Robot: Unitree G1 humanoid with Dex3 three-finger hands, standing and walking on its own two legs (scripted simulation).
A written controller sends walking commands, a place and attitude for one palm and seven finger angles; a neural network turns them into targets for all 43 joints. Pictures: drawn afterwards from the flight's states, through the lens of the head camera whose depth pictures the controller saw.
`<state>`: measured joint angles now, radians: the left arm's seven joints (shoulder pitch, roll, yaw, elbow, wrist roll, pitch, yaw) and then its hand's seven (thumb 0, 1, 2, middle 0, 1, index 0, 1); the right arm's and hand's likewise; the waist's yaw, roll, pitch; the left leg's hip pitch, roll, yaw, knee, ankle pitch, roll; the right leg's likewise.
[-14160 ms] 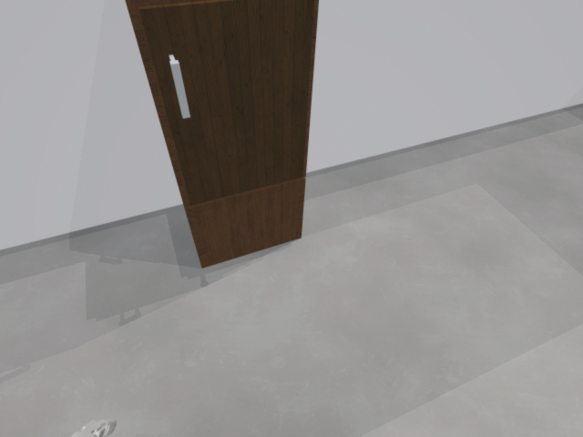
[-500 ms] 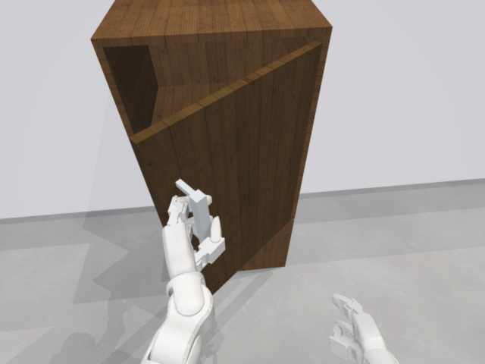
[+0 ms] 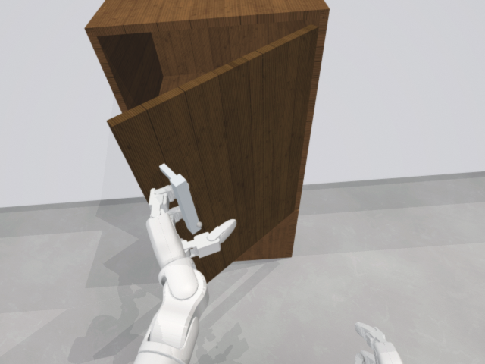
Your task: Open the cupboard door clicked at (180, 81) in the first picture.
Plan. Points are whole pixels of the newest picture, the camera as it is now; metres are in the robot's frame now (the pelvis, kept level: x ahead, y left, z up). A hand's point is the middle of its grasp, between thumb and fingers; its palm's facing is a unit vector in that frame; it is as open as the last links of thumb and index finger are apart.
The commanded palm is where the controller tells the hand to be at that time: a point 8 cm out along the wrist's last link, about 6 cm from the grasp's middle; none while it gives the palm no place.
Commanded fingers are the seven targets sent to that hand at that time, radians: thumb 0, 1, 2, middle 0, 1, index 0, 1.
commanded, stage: open thumb and fingers to let go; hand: left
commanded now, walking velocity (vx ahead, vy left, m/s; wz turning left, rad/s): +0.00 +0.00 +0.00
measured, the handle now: (180, 200) +0.37 +0.12 +0.08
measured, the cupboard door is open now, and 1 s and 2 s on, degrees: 38 40 40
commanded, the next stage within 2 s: slide the hand sideways off the handle in 0.38 s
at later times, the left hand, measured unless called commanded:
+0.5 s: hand (199, 221) +0.33 +0.09 +0.07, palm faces +0.38 -0.93 -0.05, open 15.6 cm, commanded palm +0.28 +0.12 +0.07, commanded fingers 0.00 -0.50 0.30 -0.15 -0.30 -0.15 -0.30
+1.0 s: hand (190, 250) +0.28 +0.09 +0.07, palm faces +0.00 -1.00 -0.01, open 16.4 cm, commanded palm +0.24 +0.15 +0.07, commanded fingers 0.00 -0.50 0.30 -0.15 -0.30 -0.15 -0.30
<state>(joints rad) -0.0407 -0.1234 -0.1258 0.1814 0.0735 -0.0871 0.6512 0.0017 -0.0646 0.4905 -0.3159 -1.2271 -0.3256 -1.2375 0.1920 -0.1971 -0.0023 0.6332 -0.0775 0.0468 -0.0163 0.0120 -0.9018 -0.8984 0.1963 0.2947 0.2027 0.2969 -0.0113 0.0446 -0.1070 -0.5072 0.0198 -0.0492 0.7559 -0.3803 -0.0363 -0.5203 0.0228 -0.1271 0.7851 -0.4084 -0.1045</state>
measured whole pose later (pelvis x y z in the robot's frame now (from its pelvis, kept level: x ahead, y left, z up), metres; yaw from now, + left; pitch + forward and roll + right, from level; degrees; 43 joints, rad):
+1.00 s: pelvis -0.02 +0.06 +0.00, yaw -3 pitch +5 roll +0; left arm 0.02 -0.04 -0.24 0.15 0.05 -0.22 0.30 -0.02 -0.51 0.30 -0.16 -0.31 -0.15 -0.30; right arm 0.24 -0.19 0.04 0.53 -0.03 0.00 0.01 0.01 -0.90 -0.90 0.20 0.29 0.20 0.30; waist 0.00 0.02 -0.07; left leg -0.52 -0.01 0.03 0.83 -0.40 0.02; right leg -0.53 0.00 -0.05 0.82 -0.38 -0.02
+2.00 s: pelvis +0.00 +0.04 -0.01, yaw -2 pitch +6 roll +0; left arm 0.50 0.15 0.01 -0.29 -0.15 -0.25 -0.01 -0.02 -0.50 0.30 -0.15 -0.31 -0.15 -0.30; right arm 0.27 -0.22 0.03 0.50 0.01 -0.13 -0.05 0.01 -0.90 -0.90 0.20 0.29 0.20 0.30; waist 0.02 0.05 -0.10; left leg -0.53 0.01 -0.02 0.87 -0.45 -0.02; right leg -0.53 0.01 -0.09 0.86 -0.44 -0.06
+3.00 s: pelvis +0.01 +0.08 +0.04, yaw -3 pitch -5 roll -1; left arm 0.46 0.35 0.33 -0.40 -0.04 -0.08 0.12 0.00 0.62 0.79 -0.20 -0.31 -0.20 -0.30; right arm 0.20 -0.22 0.04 0.64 -0.02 -0.11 -0.07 0.01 -0.90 -0.90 0.20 0.30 0.21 0.30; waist 0.07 0.05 0.03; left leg -0.07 -0.02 0.02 0.41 -0.26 0.04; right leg -0.06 0.00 -0.05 0.36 -0.22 0.00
